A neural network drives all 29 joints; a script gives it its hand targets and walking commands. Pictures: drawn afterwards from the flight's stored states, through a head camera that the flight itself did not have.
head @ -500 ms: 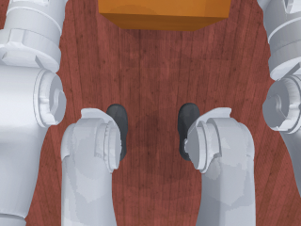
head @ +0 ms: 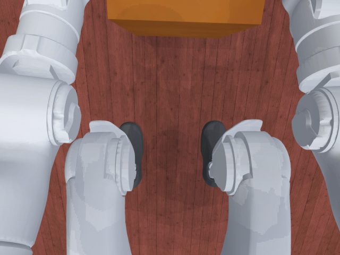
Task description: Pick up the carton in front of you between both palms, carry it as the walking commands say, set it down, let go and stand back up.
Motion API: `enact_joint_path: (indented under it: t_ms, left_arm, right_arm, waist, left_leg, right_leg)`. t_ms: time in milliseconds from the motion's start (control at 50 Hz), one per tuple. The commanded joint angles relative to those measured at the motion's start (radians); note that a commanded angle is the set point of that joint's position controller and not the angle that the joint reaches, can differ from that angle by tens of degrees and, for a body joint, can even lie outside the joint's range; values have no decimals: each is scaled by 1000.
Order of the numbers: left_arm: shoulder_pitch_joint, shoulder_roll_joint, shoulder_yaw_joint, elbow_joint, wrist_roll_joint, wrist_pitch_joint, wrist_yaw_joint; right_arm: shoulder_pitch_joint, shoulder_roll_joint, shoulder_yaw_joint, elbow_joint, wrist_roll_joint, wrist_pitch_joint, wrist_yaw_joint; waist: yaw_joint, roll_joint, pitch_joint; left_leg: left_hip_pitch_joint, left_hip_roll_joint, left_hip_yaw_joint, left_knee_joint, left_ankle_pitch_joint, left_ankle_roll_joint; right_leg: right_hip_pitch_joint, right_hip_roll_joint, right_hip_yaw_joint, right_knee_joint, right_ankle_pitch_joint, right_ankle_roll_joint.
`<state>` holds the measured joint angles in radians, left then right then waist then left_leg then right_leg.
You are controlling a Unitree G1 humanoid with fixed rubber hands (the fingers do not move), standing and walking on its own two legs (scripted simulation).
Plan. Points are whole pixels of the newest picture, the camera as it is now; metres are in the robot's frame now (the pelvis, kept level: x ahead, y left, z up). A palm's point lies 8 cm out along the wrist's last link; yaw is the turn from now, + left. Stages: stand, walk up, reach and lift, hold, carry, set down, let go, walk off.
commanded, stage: reach and lift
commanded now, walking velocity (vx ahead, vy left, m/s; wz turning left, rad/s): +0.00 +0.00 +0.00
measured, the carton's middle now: out of the picture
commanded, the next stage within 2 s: none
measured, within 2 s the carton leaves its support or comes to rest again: leaves its support in 0.48 s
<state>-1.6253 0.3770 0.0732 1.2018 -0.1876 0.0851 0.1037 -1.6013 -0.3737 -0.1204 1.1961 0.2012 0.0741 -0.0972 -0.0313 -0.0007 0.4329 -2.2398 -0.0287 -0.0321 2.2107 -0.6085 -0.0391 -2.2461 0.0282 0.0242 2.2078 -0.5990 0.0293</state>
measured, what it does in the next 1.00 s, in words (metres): rises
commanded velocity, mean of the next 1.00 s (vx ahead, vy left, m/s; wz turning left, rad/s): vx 0.00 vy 0.00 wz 0.00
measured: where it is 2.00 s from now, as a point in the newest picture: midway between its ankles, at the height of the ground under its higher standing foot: (172, 164)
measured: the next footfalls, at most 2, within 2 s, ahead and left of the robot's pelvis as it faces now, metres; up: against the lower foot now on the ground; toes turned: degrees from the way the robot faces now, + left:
none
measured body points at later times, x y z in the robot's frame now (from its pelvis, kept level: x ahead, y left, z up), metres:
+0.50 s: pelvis +0.00 +0.00 -0.01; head +0.38 +0.00 +0.23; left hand +0.59 +0.13 -0.17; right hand +0.58 -0.17 -0.17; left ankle +0.10 +0.13 -0.33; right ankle +0.11 -0.12 -0.33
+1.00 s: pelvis -0.02 +0.00 +0.11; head +0.26 +0.00 +0.46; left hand +0.52 +0.14 +0.04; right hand +0.51 -0.17 +0.04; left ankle +0.10 +0.13 -0.34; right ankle +0.11 -0.13 -0.34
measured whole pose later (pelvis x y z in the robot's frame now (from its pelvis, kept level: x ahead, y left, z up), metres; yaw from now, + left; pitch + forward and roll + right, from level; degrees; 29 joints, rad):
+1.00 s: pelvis -0.02 +0.00 +0.11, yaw +0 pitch +43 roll +0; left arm -1.22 0.03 0.53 0.77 0.28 0.40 0.04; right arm -1.20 -0.05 -0.55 0.74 -0.28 0.41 -0.02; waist -0.02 0.02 -0.09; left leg -2.07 -0.07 -0.07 1.79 -0.47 -0.05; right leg -2.07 0.06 0.06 1.79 -0.46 0.05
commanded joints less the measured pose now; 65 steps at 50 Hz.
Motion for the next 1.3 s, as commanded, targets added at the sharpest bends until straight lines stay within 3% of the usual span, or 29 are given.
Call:
enact_joint_path:
  t_ms: [0, 60, 80, 120, 160, 220, 280, 380, 460, 500, 520, 560, 600, 700, 760, 840, 940, 1100, 1280]
  left_arm:
    - [-326, 27, -18, -121, -7, -11, -9]
    - [-350, -34, -5, -131, 24, -1, -18]
    - [-383, -156, -27, -141, 24, 8, -42]
    - [-495, -520, -81, -158, 44, 31, -126]
    - [-494, -785, -79, -157, 77, 66, -218]
    - [-453, -933, -71, -190, 91, 108, -293]
    - [-457, -987, -98, -234, 70, 137, -320]
    - [-515, -1083, -206, -382, -3, 155, -312]
    - [-587, -1170, -308, -628, -60, 171, -280]
    - [-583, -1228, -332, -714, -53, 187, -259]
    - [-573, -1260, -338, -738, -40, 198, -246]
    - [-513, -1282, -322, -724, -5, 225, -241]
    - [-414, -1300, -277, -647, 42, 249, -251]
    - [-255, -1324, -53, -395, 208, 264, -290]
    - [-255, -1308, 41, -338, 279, 270, -298]
    - [-260, -1293, 97, -318, 330, 278, -297]
    - [-270, -1334, 67, -368, 327, 300, -307]
    - [-197, -1459, -113, -514, 233, 341, -331]
    - [28, -1521, -190, -539, 213, 335, -338]
  right_arm:
    - [-321, -41, 9, -114, -3, -12, 6]
    - [-342, 17, -15, -113, -43, -3, 14]
    - [-375, 134, -1, -121, -58, 5, 35]
    - [-490, 502, 66, -135, -79, 31, 122]
    - [-512, 760, 83, -163, -104, 74, 219]
    - [-469, 913, 88, -216, -121, 124, 303]
    - [-476, 972, 112, -270, -105, 157, 338]
    - [-541, 1046, 210, -405, -25, 181, 345]
    - [-567, 1152, 316, -621, 38, 206, 314]
    - [-560, 1169, 334, -700, 45, 225, 308]
    - [-557, 1227, 350, -726, 45, 236, 293]
    - [-508, 1246, 363, -722, 27, 260, 286]
    - [-427, 1260, 341, -644, -18, 277, 290]
    - [-276, 1296, 112, -420, -209, 289, 308]
    - [-269, 1281, 15, -368, -287, 294, 316]
    - [-270, 1272, -45, -346, -336, 302, 322]
    - [-285, 1322, -10, -388, -324, 326, 335]
    - [-216, 1439, 160, -532, -240, 367, 351]
    - [20, 1495, 229, -541, -234, 355, 347]
  waist:
    - [-17, 23, -1210]
    - [-26, 32, -1172]
    - [-30, 31, -1148]
    - [-25, 38, -1099]
    - [-23, 29, -1022]
    - [-25, 25, -979]
    - [-32, 44, -1011]
    - [-38, 34, -1315]
    - [-31, 32, -1907]
    - [-31, 35, -2175]
    - [-7, 41, -2252]
    - [0, 20, -2230]
    - [7, 3, -2028]
    - [-8, 10, -1443]
    - [-11, 17, -1349]
    - [-7, 19, -1364]
    - [0, 16, -1510]
    - [6, 7, -1781]
    - [4, 14, -1625]
  left_leg:
    - [594, -27, 73, -147, 343, -2]
    - [618, -39, 78, -152, 307, -5]
    - [624, -49, 78, -152, 300, -3]
    - [597, -70, 81, -146, 279, -1]
    - [541, -88, 86, -131, 241, 9]
    - [496, -91, 103, -123, 224, 29]
    - [521, -88, 102, -117, 242, 40]
    - [636, -88, 105, -108, 376, 47]
    - [854, -114, 121, -116, 633, 33]
    - [959, -120, 120, -139, 708, 23]
    - [987, -128, 129, -152, 718, 21]
    - [952, -132, 135, -196, 681, 22]
    - [837, -139, 144, -249, 592, 22]
    - [562, -143, 133, -387, 274, 17]
    - [536, -141, 124, -464, 168, 23]
    - [571, -142, 120, -538, 109, 26]
    - [676, -143, 128, -608, 119, 22]
    - [892, -148, 129, -687, 302, 11]
    - [1003, -150, 95, -818, 372, 3]
  right_leg:
    - [605, 21, -64, -165, 371, 8]
    - [619, 31, -73, -173, 328, 3]
    - [634, 41, -75, -175, 316, -1]
    - [612, 66, -79, -165, 299, -7]
    - [593, 75, -83, -147, 273, -14]
    - [556, 76, -97, -141, 263, -25]
    - [524, 75, -99, -135, 262, -32]
    - [658, 74, -107, -121, 401, -33]
    - [919, 93, -120, -119, 682, -25]
    - [948, 104, -124, -137, 740, -14]
    - [938, 113, -128, -155, 731, -4]
    - [945, 122, -131, -198, 693, 5]
    - [896, 125, -128, -254, 622, 12]
    - [598, 122, -125, -404, 290, -3]
    - [565, 122, -119, -478, 187, -16]
    - [595, 126, -122, -546, 116, -21]
    - [706, 129, -127, -611, 130, -14]
    - [949, 137, -126, -685, 320, 2]
    - [1062, 141, -89, -816, 393, -1]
